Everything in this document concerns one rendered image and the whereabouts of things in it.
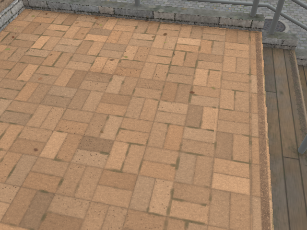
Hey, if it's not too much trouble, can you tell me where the stairs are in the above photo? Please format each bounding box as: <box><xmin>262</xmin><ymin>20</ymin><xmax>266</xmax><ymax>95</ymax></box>
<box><xmin>263</xmin><ymin>47</ymin><xmax>307</xmax><ymax>230</ymax></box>

